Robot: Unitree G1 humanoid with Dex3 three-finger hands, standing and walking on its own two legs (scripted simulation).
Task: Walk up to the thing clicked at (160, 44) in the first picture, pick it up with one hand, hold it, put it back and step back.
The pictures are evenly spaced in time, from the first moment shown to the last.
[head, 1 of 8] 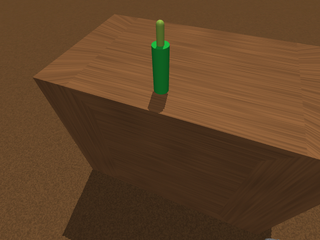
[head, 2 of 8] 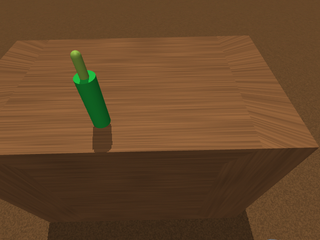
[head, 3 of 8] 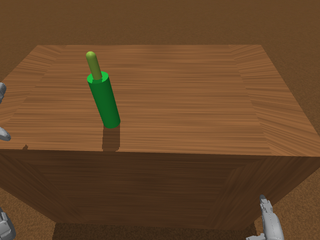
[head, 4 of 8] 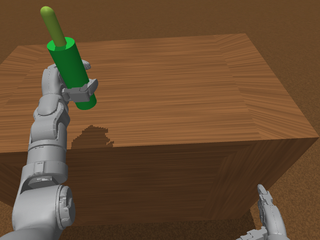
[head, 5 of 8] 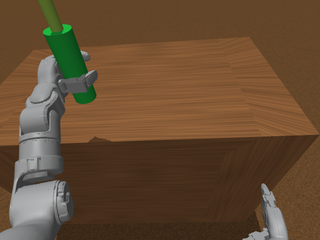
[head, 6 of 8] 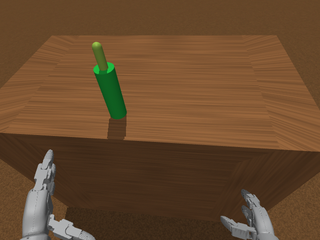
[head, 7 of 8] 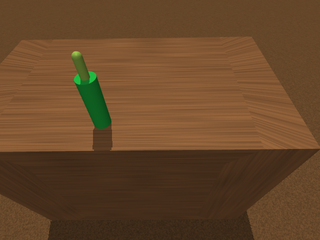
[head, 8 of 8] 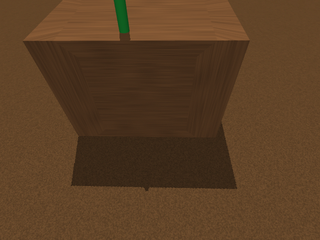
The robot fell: no
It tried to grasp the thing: yes
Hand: left
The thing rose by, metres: 0.24
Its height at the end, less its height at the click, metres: +0.00
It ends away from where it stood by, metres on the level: 0.01
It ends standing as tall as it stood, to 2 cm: yes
